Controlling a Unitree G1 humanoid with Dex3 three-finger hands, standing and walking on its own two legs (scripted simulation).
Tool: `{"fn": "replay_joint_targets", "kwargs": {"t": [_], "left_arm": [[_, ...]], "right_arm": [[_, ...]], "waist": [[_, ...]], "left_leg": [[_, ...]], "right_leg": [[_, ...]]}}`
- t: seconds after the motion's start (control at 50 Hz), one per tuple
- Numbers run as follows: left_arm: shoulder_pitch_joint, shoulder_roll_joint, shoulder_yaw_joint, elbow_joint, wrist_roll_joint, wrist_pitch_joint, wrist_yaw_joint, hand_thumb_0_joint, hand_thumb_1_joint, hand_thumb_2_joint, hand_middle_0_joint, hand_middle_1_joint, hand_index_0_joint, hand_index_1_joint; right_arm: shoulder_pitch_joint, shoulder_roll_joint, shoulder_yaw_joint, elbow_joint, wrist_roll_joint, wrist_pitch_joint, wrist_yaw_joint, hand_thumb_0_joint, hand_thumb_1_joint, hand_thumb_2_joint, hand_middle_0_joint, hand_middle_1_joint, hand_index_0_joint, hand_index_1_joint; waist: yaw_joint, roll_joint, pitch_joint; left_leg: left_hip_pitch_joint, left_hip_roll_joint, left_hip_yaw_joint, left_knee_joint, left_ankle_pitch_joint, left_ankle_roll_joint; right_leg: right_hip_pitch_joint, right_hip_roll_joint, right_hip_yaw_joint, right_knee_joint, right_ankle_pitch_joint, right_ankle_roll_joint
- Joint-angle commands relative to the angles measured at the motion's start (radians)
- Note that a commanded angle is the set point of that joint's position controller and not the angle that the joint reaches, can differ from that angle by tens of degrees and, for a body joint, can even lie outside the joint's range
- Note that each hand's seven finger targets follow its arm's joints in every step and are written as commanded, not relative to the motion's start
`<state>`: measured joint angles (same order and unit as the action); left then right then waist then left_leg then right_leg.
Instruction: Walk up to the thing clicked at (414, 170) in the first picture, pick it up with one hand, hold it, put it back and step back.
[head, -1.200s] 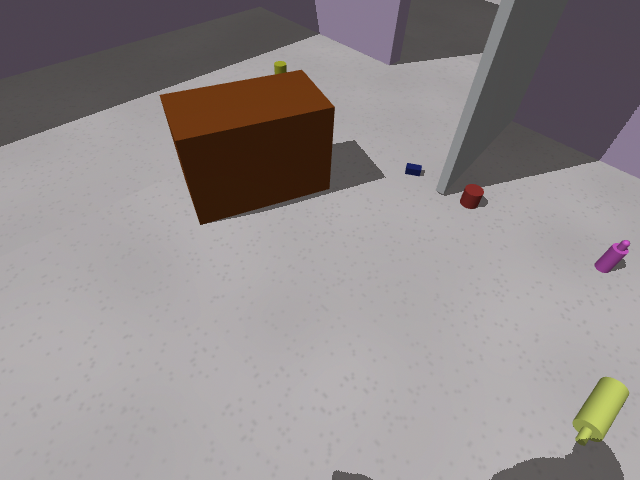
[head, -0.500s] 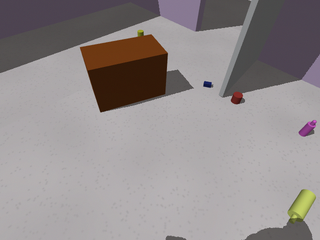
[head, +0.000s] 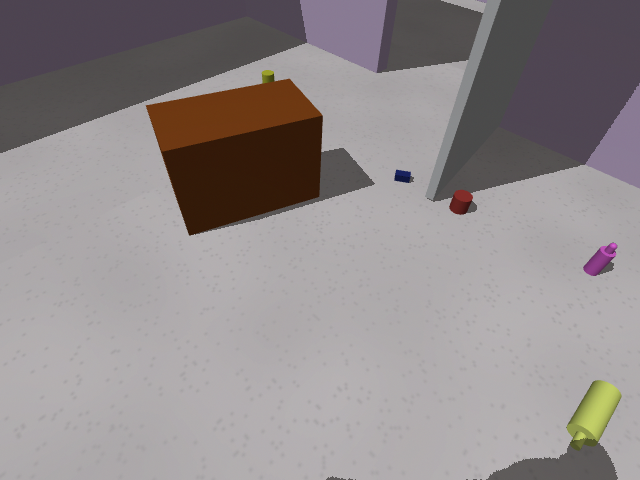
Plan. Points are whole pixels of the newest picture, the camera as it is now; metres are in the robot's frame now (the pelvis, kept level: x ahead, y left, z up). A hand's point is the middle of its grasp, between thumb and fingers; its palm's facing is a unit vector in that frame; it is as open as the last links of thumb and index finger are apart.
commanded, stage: walk up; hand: left
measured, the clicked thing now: (402, 176) +1.61 -0.47 -0.76
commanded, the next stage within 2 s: none
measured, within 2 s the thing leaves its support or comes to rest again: neither
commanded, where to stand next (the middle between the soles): +1.17 -0.62 m, yaw -7 degrees
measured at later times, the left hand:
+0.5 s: hand (229, 441) +0.21 +0.13 -0.15, palm faces -0.08 -0.94 -0.32, open 7.4 cm
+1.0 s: hand (290, 246) +0.58 +0.05 -0.14, palm faces -0.27 -0.91 -0.33, open 7.4 cm
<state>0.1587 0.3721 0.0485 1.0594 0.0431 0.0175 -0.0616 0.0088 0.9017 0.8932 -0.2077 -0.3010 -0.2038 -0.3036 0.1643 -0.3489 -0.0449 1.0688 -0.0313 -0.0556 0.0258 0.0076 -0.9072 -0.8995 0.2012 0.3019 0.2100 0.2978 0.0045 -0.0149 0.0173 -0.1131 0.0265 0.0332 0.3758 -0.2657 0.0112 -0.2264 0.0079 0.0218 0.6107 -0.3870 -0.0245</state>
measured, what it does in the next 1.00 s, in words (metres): walks ahead: right foot, then left foot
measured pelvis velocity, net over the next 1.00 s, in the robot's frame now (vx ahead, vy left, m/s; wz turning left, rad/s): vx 0.40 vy -0.19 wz -0.21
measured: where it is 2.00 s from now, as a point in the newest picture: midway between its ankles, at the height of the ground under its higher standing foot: (424, 309)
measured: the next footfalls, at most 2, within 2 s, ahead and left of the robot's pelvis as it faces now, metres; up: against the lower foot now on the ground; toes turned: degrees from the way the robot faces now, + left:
right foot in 0.26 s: +0.19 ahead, -0.25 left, +0.00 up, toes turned -9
left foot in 0.66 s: +0.40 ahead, -0.04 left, +0.00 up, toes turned -1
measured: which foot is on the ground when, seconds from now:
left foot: down 0.00-0.28, up 0.30-0.64, down 0.66-1.00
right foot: up 0.00-0.24, down 0.26-0.68, up 0.70-1.00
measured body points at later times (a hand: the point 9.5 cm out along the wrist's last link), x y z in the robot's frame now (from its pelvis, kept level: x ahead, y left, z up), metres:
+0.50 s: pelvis +0.16 -0.13 -0.01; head +0.16 -0.14 +0.44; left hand +0.21 +0.18 -0.13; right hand +0.22 -0.47 -0.12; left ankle +0.22 -0.01 -0.69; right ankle +0.15 -0.24 -0.74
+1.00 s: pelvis +0.40 -0.19 -0.01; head +0.42 -0.18 +0.44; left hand +0.60 +0.10 -0.12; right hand +0.33 -0.52 -0.10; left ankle +0.36 -0.04 -0.74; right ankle +0.51 -0.38 -0.70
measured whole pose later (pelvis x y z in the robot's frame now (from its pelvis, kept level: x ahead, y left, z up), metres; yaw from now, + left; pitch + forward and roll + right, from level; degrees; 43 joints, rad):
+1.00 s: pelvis +0.40 -0.19 -0.01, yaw -12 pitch -3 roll +1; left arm 0.16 0.47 0.08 0.86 0.01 0.00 -0.11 0.01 0.91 0.89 -0.20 -0.30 -0.20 -0.30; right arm 0.40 -0.41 -0.06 0.90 -0.01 -0.13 0.03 0.01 -0.90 -0.90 0.20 0.30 0.21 0.30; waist -0.04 -0.08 0.09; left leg -0.04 0.08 0.17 0.44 -0.34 -0.03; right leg -0.56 -0.10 0.05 0.78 -0.20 -0.02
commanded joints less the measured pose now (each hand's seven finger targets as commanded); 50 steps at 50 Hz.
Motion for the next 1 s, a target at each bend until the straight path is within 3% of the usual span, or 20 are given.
{"fn": "replay_joint_targets", "kwargs": {"t": [0.0, 0.06, 0.16, 0.22, 0.24, 0.26, 0.28, 0.3, 0.36, 0.4, 0.48, 0.56, 0.62, 0.64, 0.66, 0.68, 0.7, 0.76, 0.86, 0.98], "left_arm": [[-0.149, 0.246, 0.081, -0.171, 0.010, -0.032, -0.033, 0.000, 0.900, 0.900, -0.200, -0.300, -0.200, -0.300], [-0.075, 0.235, 0.087, -0.171, -0.004, -0.027, -0.067, 0.000, 0.900, 0.900, -0.200, -0.300, -0.200, -0.300], [-0.042, 0.238, 0.097, -0.167, -0.008, -0.026, -0.086, 0.000, 0.900, 0.900, -0.200, -0.300, -0.200, -0.300], [0.183, 0.272, 0.118, -0.090, -0.003, -0.037, -0.066, 0.000, 0.900, 0.900, -0.200, -0.300, -0.200, -0.300], [0.325, 0.340, 0.146, -0.058, 0.000, -0.047, -0.045, 0.000, 0.900, 0.900, -0.200, -0.300, -0.200, -0.300], [0.367, 0.418, 0.165, -0.069, 0.002, -0.054, -0.027, 0.000, 0.900, 0.900, -0.200, -0.300, -0.200, -0.300], [0.246, 0.454, 0.158, -0.125, -0.013, -0.054, -0.028, 0.000, 0.900, 0.900, -0.200, -0.300, -0.200, -0.300], [0.126, 0.472, 0.154, -0.172, -0.026, -0.056, -0.025, 0.000, 0.900, 0.900, -0.200, -0.300, -0.200, -0.300], [0.031, 0.377, 0.123, -0.199, -0.033, -0.073, -0.006, 0.000, 0.900, 0.900, -0.200, -0.300, -0.200, -0.300], [0.045, 0.340, 0.113, -0.199, -0.031, -0.082, -0.006, 0.000, 0.900, 0.900, -0.200, -0.300, -0.200, -0.300], [0.060, 0.321, 0.104, -0.230, -0.031, -0.091, -0.008, 0.000, 0.900, 0.900, -0.200, -0.300, -0.200, -0.300], [0.098, 0.307, 0.095, -0.253, -0.022, -0.090, -0.015, 0.000, 0.900, 0.900, -0.200, -0.300, -0.200, -0.300], [0.068, 0.281, 0.080, -0.276, -0.021, -0.083, -0.016, 0.000, 0.900, 0.900, -0.200, -0.300, -0.200, -0.300], [0.117, 0.216, 0.060, -0.277, -0.020, -0.085, -0.015, 0.000, 0.900, 0.900, -0.200, -0.300, -0.200, -0.300], [0.181, 0.142, 0.042, -0.275, -0.022, -0.083, -0.014, 0.000, 0.900, 0.900, -0.200, -0.300, -0.200, -0.300], [0.186, 0.238, 0.063, -0.264, -0.022, -0.071, -0.004, 0.000, 0.900, 0.900, -0.200, -0.300, -0.200, -0.300], [0.175, 0.306, 0.072, -0.252, -0.012, -0.066, 0.003, 0.000, 0.900, 0.900, -0.200, -0.300, -0.200, -0.300], [0.119, 0.284, 0.075, -0.221, -0.031, -0.077, -0.004, 0.000, 0.900, 0.900, -0.200, -0.300, -0.200, -0.300], [0.064, 0.220, 0.061, -0.252, -0.035, -0.055, -0.037, 0.000, 0.900, 0.900, -0.200, -0.300, -0.200, -0.300], [-0.079, 0.197, 0.064, -0.301, -0.036, -0.047, -0.070, 0.000, 0.900, 0.900, -0.200, -0.300, -0.200, -0.300]], "right_arm": [[0.063, -0.397, -0.121, -0.087, -0.005, -0.055, -0.041, 0.000, -0.900, -0.900, 0.200, 0.300, 0.200, 0.300], [-0.020, -0.364, -0.113, -0.135, -0.016, -0.060, -0.030, 0.000, -0.900, -0.900, 0.200, 0.300, 0.200, 0.300], [-0.071, -0.382, -0.122, -0.163, -0.026, -0.059, -0.021, 0.000, -0.900, -0.900, 0.200, 0.300, 0.200, 0.300], [-0.081, -0.341, -0.107, -0.160, -0.026, -0.043, -0.025, 0.000, -0.900, -0.900, 0.200, 0.300, 0.200, 0.300], [-0.042, -0.266, -0.080, -0.164, -0.024, -0.037, -0.027, 0.000, -0.900, -0.900, 0.200, 0.300, 0.200, 0.300], [-0.026, -0.185, -0.047, -0.205, -0.006, -0.037, -0.018, 0.000, -0.900, -0.900, 0.200, 0.300, 0.200, 0.300], [-0.011, -0.270, -0.068, -0.219, 0.009, -0.033, -0.016, 0.000, -0.900, -0.900, 0.200, 0.300, 0.200, 0.300], [0.012, -0.328, -0.085, -0.199, 0.007, -0.034, -0.018, 0.000, -0.900, -0.900, 0.200, 0.300, 0.200, 0.300], [0.078, -0.322, -0.085, -0.147, 0.033, -0.027, -0.004, 0.000, -0.900, -0.900, 0.200, 0.300, 0.200, 0.300], [0.130, -0.313, -0.087, -0.144, 0.029, -0.025, 0.007, 0.000, -0.900, -0.900, 0.200, 0.300, 0.200, 0.300], [0.069, -0.297, -0.093, -0.200, 0.014, -0.028, 0.026, 0.000, -0.900, -0.900, 0.200, 0.300, 0.200, 0.300], [0.009, -0.271, -0.092, -0.241, 0.013, -0.049, 0.024, 0.000, -0.900, -0.900, 0.200, 0.300, 0.200, 0.300], [0.199, -0.289, -0.114, -0.192, 0.006, -0.066, 0.003, 0.000, -0.900, -0.900, 0.200, 0.300, 0.200, 0.300], [0.334, -0.346, -0.137, -0.163, 0.000, -0.076, -0.013, 0.000, -0.900, -0.900, 0.200, 0.300, 0.200, 0.300], [0.386, -0.417, -0.154, -0.173, -0.011, -0.083, -0.027, 0.000, -0.900, -0.900, 0.200, 0.300, 0.200, 0.300], [0.322, -0.439, -0.154, -0.209, 0.007, -0.084, -0.029, 0.000, -0.900, -0.900, 0.200, 0.300, 0.200, 0.300], [0.232, -0.440, -0.152, -0.226, 0.033, -0.081, -0.024, 0.000, -0.900, -0.900, 0.200, 0.300, 0.200, 0.300], [0.175, -0.334, -0.105, -0.247, 0.028, -0.087, -0.028, 0.000, -0.900, -0.900, 0.200, 0.300, 0.200, 0.300], [0.195, -0.335, -0.097, -0.252, 0.028, -0.100, -0.025, 0.000, -0.900, -0.900, 0.200, 0.300, 0.200, 0.300], [0.167, -0.383, -0.099, -0.268, 0.026, -0.093, -0.023, 0.000, -0.900, -0.900, 0.200, 0.300, 0.200, 0.300]], "waist": [[-0.048, 0.069, 0.059], [0.001, 0.127, 0.067], [0.030, 0.206, 0.098], [0.140, -0.001, 0.019], [0.213, -0.251, -0.044], [0.214, -0.479, -0.001], [0.137, -0.357, 0.025], [0.078, -0.241, 0.074], [0.002, -0.133, 0.098], [-0.004, -0.141, 0.087], [0.012, -0.112, 0.112], [0.044, -0.057, 0.065], [-0.068, 0.045, -0.039], [-0.128, 0.229, -0.128], [-0.116, 0.383, -0.156], [-0.097, 0.227, -0.120], [-0.067, 0.180, -0.058], [-0.034, 0.073, 0.065], [-0.016, 0.142, 0.076], [-0.014, 0.176, 0.048]], "left_leg": [[0.159, 0.428, -0.448, -0.257, -0.408, 0.224], [0.092, 0.325, -0.223, -0.228, -0.298, 0.196], [-0.190, 0.250, -0.024, -0.168, -0.316, 0.142], [-0.329, 0.172, 0.091, 0.204, -0.265, 0.105], [-0.432, 0.082, 0.129, 0.569, -0.187, 0.080], [-0.621, -0.030, 0.102, 0.828, -0.382, 0.044], [-0.598, -0.012, 0.007, 0.893, -0.331, 0.026], [-0.555, 0.053, -0.034, 0.893, -0.264, 0.024], [-0.442, 0.130, -0.070, 0.795, -0.103, 0.041], [-0.401, 0.123, -0.043, 0.697, -0.049, 0.037], [-0.409, 0.115, -0.017, 0.463, -0.048, 0.005], [-0.295, 0.077, 0.030, 0.270, 0.045, -0.004], [0.085, 0.018, 0.064, 0.154, 0.108, 0.019], [0.282, 0.087, -0.049, 0.089, -0.005, 0.046], [0.390, 0.326, -0.443, -0.011, -0.266, 0.089], [0.303, 0.445, -0.730, -0.174, -0.509, 0.168], [0.233, 0.488, -0.738, -0.189, -0.528, 0.238], [0.029, 0.318, -0.311, -0.144, -0.055, 0.150], [0.043, 0.268, -0.032, -0.086, 0.421, 0.185], [-0.061, 0.242, 0.053, -0.085, 0.328, 0.148]], "right_leg": [[-0.502, -0.120, 0.193, 0.352, -0.023, -0.007], [-0.407, -0.127, 0.100, 0.250, 0.003, 0.019], [-0.081, -0.112, -0.037, 0.088, 0.090, 0.016], [0.208, -0.032, -0.131, 0.030, 0.133, 0.011], [0.334, -0.018, -0.036, -0.067, -0.019, -0.019], [0.306, -0.203, 0.340, -0.314, -0.370, -0.071], [0.176, -0.359, 0.700, -0.544, -0.580, -0.174], [0.074, -0.394, 0.761, -0.555, -0.589, -0.221], [-0.060, -0.268, 0.409, -0.434, -0.327, -0.162], [-0.068, -0.223, 0.303, -0.417, -0.240, -0.163], [-0.073, -0.222, 0.226, -0.427, -0.183, -0.202], [-0.034, -0.203, 0.156, -0.358, -0.014, -0.186], [-0.162, -0.160, 0.076, -0.083, 0.219, -0.139], [-0.254, -0.078, 0.005, 0.227, 0.234, -0.098], [-0.465, 0.053, 0.004, 0.456, -0.120, -0.044], [-0.526, 0.071, 0.095, 0.559, -0.131, -0.037], [-0.537, -0.004, 0.141, 0.617, -0.088, -0.046], [-0.435, -0.059, 0.160, 0.543, 0.064, -0.014], [-0.411, -0.091, 0.059, 0.349, 0.132, 0.027], [-0.171, -0.103, -0.052, 0.041, 0.288, -0.010]]}}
